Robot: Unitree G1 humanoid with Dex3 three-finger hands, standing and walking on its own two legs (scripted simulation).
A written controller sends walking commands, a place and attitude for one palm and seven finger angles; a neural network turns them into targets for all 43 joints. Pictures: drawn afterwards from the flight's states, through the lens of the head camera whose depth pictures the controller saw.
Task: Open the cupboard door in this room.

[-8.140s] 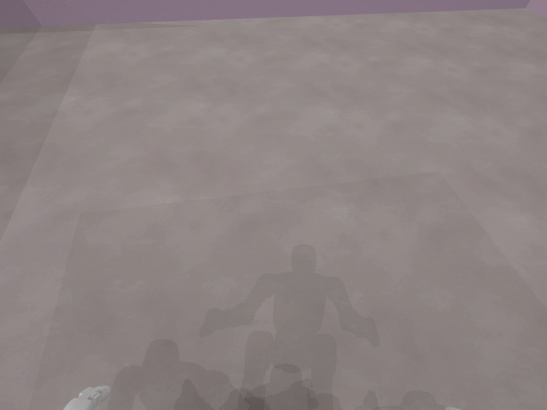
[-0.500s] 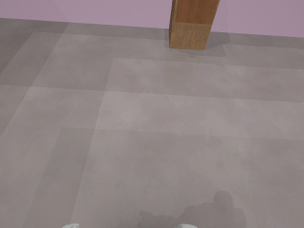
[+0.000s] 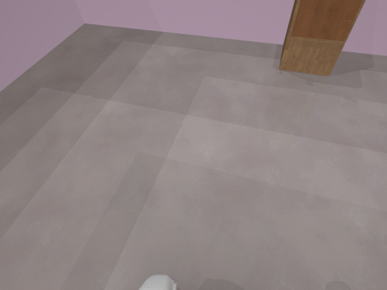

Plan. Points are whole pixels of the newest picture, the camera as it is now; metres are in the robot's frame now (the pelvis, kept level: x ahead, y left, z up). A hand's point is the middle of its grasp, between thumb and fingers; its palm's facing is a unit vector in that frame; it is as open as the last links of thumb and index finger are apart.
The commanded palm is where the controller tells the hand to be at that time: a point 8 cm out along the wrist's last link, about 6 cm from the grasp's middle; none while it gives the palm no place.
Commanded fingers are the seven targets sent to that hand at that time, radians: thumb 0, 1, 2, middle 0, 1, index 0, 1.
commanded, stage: turn or walk to find it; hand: left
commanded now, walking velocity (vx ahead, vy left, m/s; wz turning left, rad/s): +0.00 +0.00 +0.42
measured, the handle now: out of the picture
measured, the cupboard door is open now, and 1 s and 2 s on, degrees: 0 0 0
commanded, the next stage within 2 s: stand and wait in 0.48 s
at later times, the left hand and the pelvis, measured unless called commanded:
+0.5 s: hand out of the picture +0.04 +0.27 -0.17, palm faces +0.24 -0.94 -0.24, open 7.4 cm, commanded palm none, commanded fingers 0.00 0.90 0.90 -0.20 -0.30 -0.20 -0.30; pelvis +0.01 +0.04 +0.00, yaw +11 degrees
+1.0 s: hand out of the picture +0.02 +0.18 -0.16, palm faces +0.32 -0.91 -0.26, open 7.3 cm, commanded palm none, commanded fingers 0.00 0.90 0.90 -0.20 -0.30 -0.20 -0.30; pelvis +0.02 -0.02 +0.00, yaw +18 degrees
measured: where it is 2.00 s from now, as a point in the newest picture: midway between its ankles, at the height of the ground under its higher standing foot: outside the picture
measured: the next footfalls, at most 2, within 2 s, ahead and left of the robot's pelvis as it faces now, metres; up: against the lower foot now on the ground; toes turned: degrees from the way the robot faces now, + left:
left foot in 0.18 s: +0.02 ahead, +0.14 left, +0.00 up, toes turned +10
right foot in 0.68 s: +0.07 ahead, -0.09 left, +0.00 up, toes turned +9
